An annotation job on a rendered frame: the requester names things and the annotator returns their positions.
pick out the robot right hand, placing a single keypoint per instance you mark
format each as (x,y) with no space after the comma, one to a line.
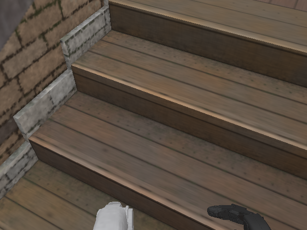
(239,215)

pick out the robot left thigh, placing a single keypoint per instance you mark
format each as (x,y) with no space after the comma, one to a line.
(114,217)

